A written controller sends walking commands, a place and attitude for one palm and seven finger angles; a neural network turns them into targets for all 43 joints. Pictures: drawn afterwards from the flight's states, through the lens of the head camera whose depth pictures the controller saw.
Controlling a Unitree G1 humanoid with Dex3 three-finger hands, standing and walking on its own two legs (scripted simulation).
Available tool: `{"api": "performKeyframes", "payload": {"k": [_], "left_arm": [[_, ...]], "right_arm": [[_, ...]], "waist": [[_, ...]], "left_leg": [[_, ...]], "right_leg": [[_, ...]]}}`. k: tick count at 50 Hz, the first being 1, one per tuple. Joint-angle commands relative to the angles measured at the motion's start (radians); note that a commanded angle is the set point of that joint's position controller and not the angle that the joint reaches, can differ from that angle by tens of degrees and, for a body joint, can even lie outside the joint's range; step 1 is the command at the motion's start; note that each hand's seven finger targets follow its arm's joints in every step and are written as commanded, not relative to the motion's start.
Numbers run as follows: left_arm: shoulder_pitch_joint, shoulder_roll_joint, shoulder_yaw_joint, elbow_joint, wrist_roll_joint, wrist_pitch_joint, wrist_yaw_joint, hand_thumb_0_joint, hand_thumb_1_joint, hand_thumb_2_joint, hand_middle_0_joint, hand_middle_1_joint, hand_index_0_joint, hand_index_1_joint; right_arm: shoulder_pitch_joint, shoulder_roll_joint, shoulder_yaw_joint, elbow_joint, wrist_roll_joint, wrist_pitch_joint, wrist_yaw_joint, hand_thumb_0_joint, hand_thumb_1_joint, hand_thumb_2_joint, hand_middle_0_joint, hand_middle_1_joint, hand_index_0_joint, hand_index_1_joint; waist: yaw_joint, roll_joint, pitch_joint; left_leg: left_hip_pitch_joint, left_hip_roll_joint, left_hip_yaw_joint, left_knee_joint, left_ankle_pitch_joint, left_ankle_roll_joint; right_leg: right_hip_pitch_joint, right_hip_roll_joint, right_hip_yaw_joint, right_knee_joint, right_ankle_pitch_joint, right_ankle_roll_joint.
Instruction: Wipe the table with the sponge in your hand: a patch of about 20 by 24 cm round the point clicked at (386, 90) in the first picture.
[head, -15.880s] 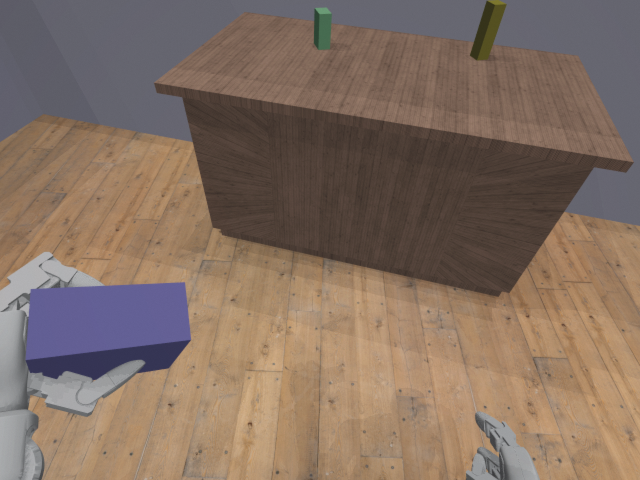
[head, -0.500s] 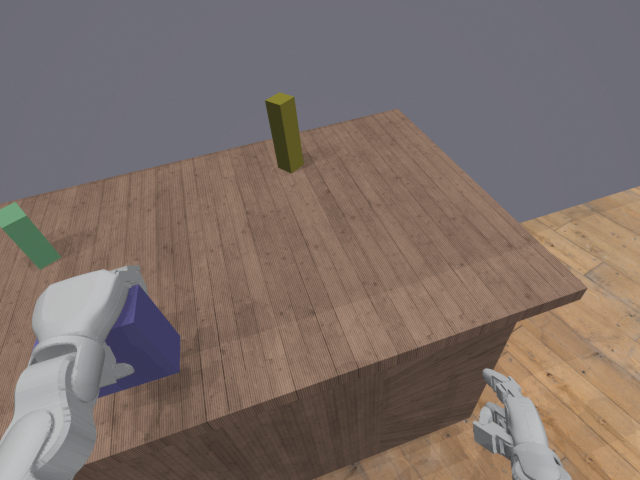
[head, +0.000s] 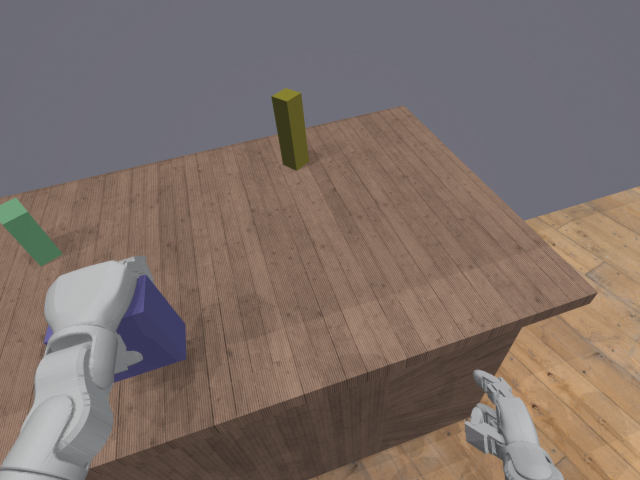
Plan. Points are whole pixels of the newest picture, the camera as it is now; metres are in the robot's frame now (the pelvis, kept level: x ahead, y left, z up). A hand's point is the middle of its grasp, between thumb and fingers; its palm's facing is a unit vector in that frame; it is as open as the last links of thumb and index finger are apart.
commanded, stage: move the sponge above the wiping area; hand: left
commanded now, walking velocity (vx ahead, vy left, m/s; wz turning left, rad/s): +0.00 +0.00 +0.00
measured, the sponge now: (131, 339) +0.24 +0.30 +0.05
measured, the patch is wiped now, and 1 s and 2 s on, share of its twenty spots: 0.00 0.00 0.00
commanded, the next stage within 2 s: none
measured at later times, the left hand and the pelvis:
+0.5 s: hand (110, 326) +0.24 +0.32 +0.08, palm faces +0.00 -0.07 -1.00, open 9.6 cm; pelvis +0.00 -0.01 +0.00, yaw +0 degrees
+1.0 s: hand (107, 339) +0.22 +0.31 +0.08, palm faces -0.02 -0.10 -1.00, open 9.6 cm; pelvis +0.00 -0.01 +0.00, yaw +1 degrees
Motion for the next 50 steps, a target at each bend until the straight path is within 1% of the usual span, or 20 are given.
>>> {"api": "performKeyframes", "payload": {"k": [1,3,8,11,13,16,17,21,22,26,28,30,31,35,36,37,41,43,47,50], "left_arm": [[-0.204,0.273,0.193,-0.133,0.011,0.044,0.056,0.000,0.100,1.300,-1.200,-1.600,-1.200,-1.600],[-0.225,0.208,0.118,-0.159,0.015,0.055,0.040,0.000,0.100,1.300,-1.200,-1.600,-1.200,-1.600],[-0.196,0.195,0.094,-0.213,0.014,0.023,0.016,0.000,0.100,1.300,-1.200,-1.600,-1.200,-1.600],[-0.232,0.262,0.154,-0.216,0.030,-0.008,0.030,0.000,0.100,1.300,-1.200,-1.600,-1.200,-1.600],[-0.232,0.230,0.132,-0.196,0.041,-0.025,0.045,0.000,0.100,1.300,-1.200,-1.600,-1.200,-1.600],[-0.210,0.328,0.242,-0.153,0.039,-0.023,0.076,0.000,0.100,1.300,-1.200,-1.600,-1.200,-1.600],[-0.239,0.269,0.189,-0.134,0.043,-0.014,0.076,0.000,0.100,1.300,-1.200,-1.600,-1.200,-1.600],[-0.192,0.301,0.226,-0.088,0.012,0.005,0.078,0.000,0.100,1.300,-1.200,-1.600,-1.200,-1.600],[-0.215,0.252,0.171,-0.088,0.012,0.013,0.065,0.000,0.100,1.300,-1.200,-1.600,-1.200,-1.600],[-0.203,0.251,0.152,-0.132,0.001,0.004,0.033,0.000,0.100,1.300,-1.200,-1.600,-1.200,-1.600],[-0.214,0.213,0.112,-0.124,0.004,-0.014,0.018,0.000,0.100,1.300,-1.200,-1.600,-1.200,-1.600],[-0.189,0.227,0.129,-0.145,0.006,-0.040,0.020,0.000,0.100,1.300,-1.200,-1.600,-1.200,-1.600],[-0.195,0.291,0.191,-0.163,0.005,-0.052,0.032,0.000,0.100,1.300,-1.200,-1.600,-1.200,-1.600],[-0.191,0.284,0.208,-0.171,0.029,-0.075,0.070,0.000,0.100,1.300,-1.200,-1.600,-1.200,-1.600],[-0.195,0.352,0.273,-0.199,0.028,-0.073,0.087,0.000,0.100,1.300,-1.200,-1.600,-1.200,-1.600],[-0.198,0.281,0.216,-0.197,0.031,-0.063,0.092,0.000,0.100,1.300,-1.200,-1.600,-1.200,-1.600],[-0.147,0.274,0.227,-0.164,0.001,-0.010,0.103,0.000,0.100,1.300,-1.200,-1.600,-1.200,-1.600],[-0.146,0.199,0.144,-0.145,-0.007,0.019,0.082,0.000,0.100,1.300,-1.200,-1.600,-1.200,-1.600],[-0.165,0.199,0.103,-0.111,-0.008,0.060,0.027,0.000,0.100,1.300,-1.200,-1.600,-1.200,-1.600],[-0.231,0.215,0.096,-0.131,0.011,0.020,0.013,0.000,0.100,1.300,-1.200,-1.600,-1.200,-1.600]], "right_arm": [[-0.224,-0.115,-0.035,-0.159,0.003,-0.044,-0.005,0.000,-0.900,-0.900,0.200,0.300,0.200,0.300],[-0.220,-0.104,-0.032,-0.176,0.007,-0.045,-0.003,0.000,-0.900,-0.900,0.200,0.300,0.200,0.300],[-0.205,-0.098,-0.033,-0.190,0.003,-0.053,-0.005,0.000,-0.900,-0.900,0.200,0.300,0.200,0.300],[-0.206,-0.107,-0.036,-0.178,-0.004,-0.057,-0.013,0.000,-0.900,-0.900,0.200,0.300,0.200,0.300],[-0.180,-0.096,-0.037,-0.178,-0.005,-0.063,-0.014,0.000,-0.900,-0.900,0.200,0.300,0.200,0.300],[-0.192,-0.116,-0.043,-0.157,-0.008,-0.054,-0.018,0.000,-0.900,-0.900,0.200,0.300,0.200,0.300],[-0.190,-0.107,-0.038,-0.162,-0.005,-0.052,-0.019,0.000,-0.900,-0.900,0.200,0.300,0.200,0.300],[-0.200,-0.122,-0.045,-0.154,0.002,-0.048,-0.016,0.000,-0.900,-0.900,0.200,0.300,0.200,0.300],[-0.204,-0.113,-0.038,-0.164,0.005,-0.048,-0.018,0.000,-0.900,-0.900,0.200,0.300,0.200,0.300],[-0.212,-0.115,-0.039,-0.175,0.006,-0.052,-0.015,0.000,-0.900,-0.900,0.200,0.300,0.200,0.300],[-0.188,-0.106,-0.040,-0.180,0.006,-0.059,-0.017,0.000,-0.900,-0.900,0.200,0.300,0.200,0.300],[-0.180,-0.109,-0.046,-0.180,0.000,-0.061,-0.017,0.000,-0.900,-0.900,0.200,0.300,0.200,0.300],[-0.182,-0.114,-0.046,-0.176,-0.002,-0.064,-0.020,0.000,-0.900,-0.900,0.200,0.300,0.200,0.300],[-0.167,-0.109,-0.053,-0.171,-0.007,-0.064,-0.017,0.000,-0.900,-0.900,0.200,0.300,0.200,0.300],[-0.183,-0.116,-0.052,-0.167,-0.007,-0.066,-0.017,0.000,-0.900,-0.900,0.200,0.300,0.200,0.300],[-0.188,-0.101,-0.046,-0.179,-0.007,-0.066,-0.017,0.000,-0.900,-0.900,0.200,0.300,0.200,0.300],[-0.212,-0.113,-0.050,-0.168,0.002,-0.062,-0.008,0.000,-0.900,-0.900,0.200,0.300,0.200,0.300],[-0.210,-0.107,-0.046,-0.175,0.009,-0.060,-0.004,0.000,-0.900,-0.900,0.200,0.300,0.200,0.300],[-0.226,-0.118,-0.033,-0.176,0.014,-0.045,-0.009,0.000,-0.900,-0.900,0.200,0.300,0.200,0.300],[-0.208,-0.114,-0.037,-0.175,0.010,-0.052,-0.016,0.000,-0.900,-0.900,0.200,0.300,0.200,0.300]], "waist": [[0.000,-0.046,-0.190],[-0.011,-0.037,-0.216],[-0.021,-0.047,-0.246],[-0.016,-0.046,-0.220],[-0.015,-0.032,-0.229],[0.004,-0.032,-0.208],[-0.006,-0.037,-0.230],[-0.004,-0.032,-0.205],[-0.010,-0.024,-0.219],[-0.024,-0.008,-0.207],[-0.034,-0.055,-0.208],[-0.027,-0.049,-0.211],[-0.018,-0.045,-0.220],[-0.006,-0.034,-0.234],[0.007,-0.009,-0.237],[0.007,-0.006,-0.241],[0.007,-0.022,-0.193],[-0.009,-0.037,-0.181],[-0.023,-0.074,-0.154],[-0.032,-0.081,-0.170]], "left_leg": [[0.082,0.010,-0.091,-0.047,0.197,-0.008],[0.092,0.012,-0.086,-0.041,0.220,-0.006],[0.113,0.008,-0.085,-0.020,0.234,0.007],[0.119,0.012,-0.099,-0.022,0.214,0.007],[0.119,0.010,-0.095,-0.018,0.233,0.006],[0.104,0.002,-0.089,-0.020,0.219,0.003],[0.098,-0.003,-0.076,-0.015,0.227,0.004],[0.085,-0.003,-0.077,-0.018,0.206,0.001],[0.085,-0.008,-0.070,-0.014,0.211,0.004],[0.098,-0.005,-0.077,-0.011,0.211,0.008],[0.095,-0.003,-0.076,-0.005,0.201,0.014],[0.099,-0.001,-0.079,-0.006,0.204,0.015],[0.102,-0.001,-0.084,-0.008,0.192,0.014],[0.106,0.003,-0.084,-0.006,0.239,0.007],[0.110,0.002,-0.093,-0.012,0.230,0.005],[0.104,-0.002,-0.090,-0.013,0.237,0.004],[0.095,0.004,-0.089,-0.024,0.209,-0.002],[0.080,0.007,-0.081,-0.031,0.192,-0.002],[0.058,-0.003,-0.081,-0.034,0.143,0.005],[0.075,0.000,-0.086,-0.033,0.122,0.011]], "right_leg": [[0.012,0.011,0.100,-0.060,0.137,-0.060],[0.015,0.002,0.069,-0.047,0.158,-0.052],[0.021,0.001,0.072,-0.042,0.191,-0.047],[-0.004,0.013,0.099,-0.052,0.163,-0.056],[-0.003,0.006,0.076,-0.050,0.168,-0.053],[0.015,0.011,0.119,-0.058,0.182,-0.064],[0.020,0.005,0.089,-0.053,0.192,-0.057],[0.021,0.006,0.115,-0.059,0.187,-0.057],[0.026,-0.001,0.091,-0.056,0.195,-0.052],[0.012,0.002,0.104,-0.058,0.199,-0.052],[-0.003,-0.001,0.085,-0.058,0.186,-0.044],[0.000,-0.003,0.085,-0.059,0.186,-0.043],[0.008,0.006,0.108,-0.058,0.173,-0.051],[0.013,-0.001,0.095,-0.049,0.208,-0.052],[0.023,0.009,0.122,-0.051,0.191,-0.063],[0.025,0.003,0.090,-0.048,0.186,-0.058],[0.008,0.007,0.113,-0.061,0.161,-0.059],[0.002,0.000,0.084,-0.060,0.147,-0.048],[-0.007,0.002,0.083,-0.070,0.117,-0.044],[-0.023,0.002,0.083,-0.074,0.084,-0.040]]}}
